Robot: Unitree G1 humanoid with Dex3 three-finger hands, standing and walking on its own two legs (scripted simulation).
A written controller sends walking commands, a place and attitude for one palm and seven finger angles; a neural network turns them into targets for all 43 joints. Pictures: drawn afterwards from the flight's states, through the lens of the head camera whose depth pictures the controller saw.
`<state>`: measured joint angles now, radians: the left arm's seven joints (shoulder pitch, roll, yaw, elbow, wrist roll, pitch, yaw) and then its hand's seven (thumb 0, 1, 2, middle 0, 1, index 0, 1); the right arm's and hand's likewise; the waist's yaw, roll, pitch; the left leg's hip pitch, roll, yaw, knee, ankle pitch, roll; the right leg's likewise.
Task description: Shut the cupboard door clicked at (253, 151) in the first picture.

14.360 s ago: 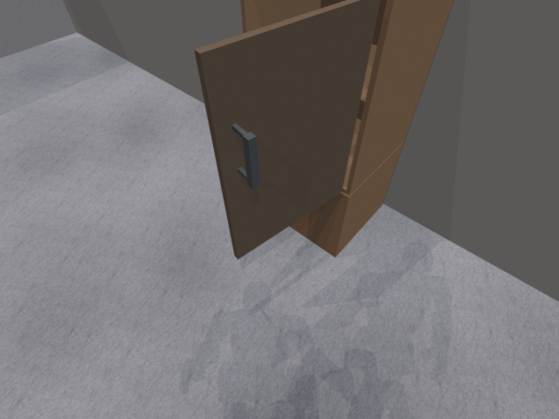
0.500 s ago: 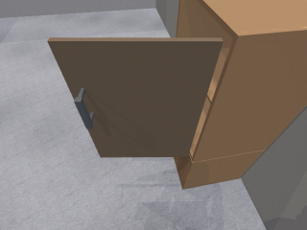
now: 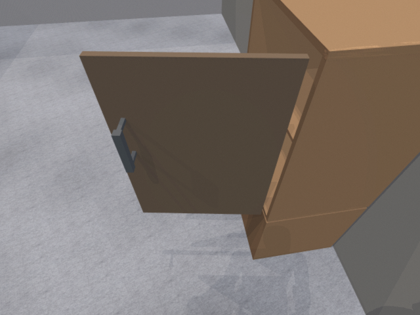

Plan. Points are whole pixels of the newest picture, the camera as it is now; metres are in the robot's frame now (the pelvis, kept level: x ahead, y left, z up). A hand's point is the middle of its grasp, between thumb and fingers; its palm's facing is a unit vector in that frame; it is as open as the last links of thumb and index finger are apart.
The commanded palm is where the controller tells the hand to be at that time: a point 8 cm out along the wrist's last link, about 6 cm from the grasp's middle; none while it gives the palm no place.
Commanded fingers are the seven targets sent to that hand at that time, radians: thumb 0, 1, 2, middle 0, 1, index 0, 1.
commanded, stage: look again from close up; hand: left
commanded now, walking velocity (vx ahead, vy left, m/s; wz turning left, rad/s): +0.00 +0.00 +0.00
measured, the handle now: (126, 146) +0.47 +0.23 +0.03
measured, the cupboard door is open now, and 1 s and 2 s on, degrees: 80 80 80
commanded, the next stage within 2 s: raise the hand and make a fist in 0.48 s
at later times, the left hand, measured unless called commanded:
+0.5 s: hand out of the picture +0.02 +0.17 -0.18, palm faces +0.01 -0.98 -0.19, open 7.3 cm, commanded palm none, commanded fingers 0.00 0.90 0.90 -0.20 -0.30 -0.20 -0.30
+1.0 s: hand (128, 314) +0.14 +0.16 -0.07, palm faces +0.08 -1.00 +0.01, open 6.2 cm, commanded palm +0.12 +0.22 -0.04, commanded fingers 0.00 0.90 0.90 -0.58 -0.72 -0.58 -0.72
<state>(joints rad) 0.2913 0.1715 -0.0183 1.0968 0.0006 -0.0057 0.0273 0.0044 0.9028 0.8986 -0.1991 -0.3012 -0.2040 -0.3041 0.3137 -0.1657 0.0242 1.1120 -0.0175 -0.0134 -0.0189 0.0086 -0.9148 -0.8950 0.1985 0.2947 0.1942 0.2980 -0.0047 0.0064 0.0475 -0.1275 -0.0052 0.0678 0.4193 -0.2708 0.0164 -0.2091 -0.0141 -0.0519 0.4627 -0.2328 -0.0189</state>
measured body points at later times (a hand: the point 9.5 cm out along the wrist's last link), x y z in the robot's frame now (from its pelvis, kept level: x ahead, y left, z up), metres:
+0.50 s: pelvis +0.01 +0.00 +0.00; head +0.03 +0.00 +0.45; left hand +0.02 +0.23 -0.16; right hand +0.01 -0.21 -0.16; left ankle -0.03 +0.11 -0.74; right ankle +0.01 -0.11 -0.74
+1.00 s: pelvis -0.03 -0.02 -0.09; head +0.01 -0.01 +0.36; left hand +0.13 +0.22 -0.06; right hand +0.21 -0.26 -0.11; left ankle -0.03 +0.11 -0.74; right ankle +0.01 -0.11 -0.74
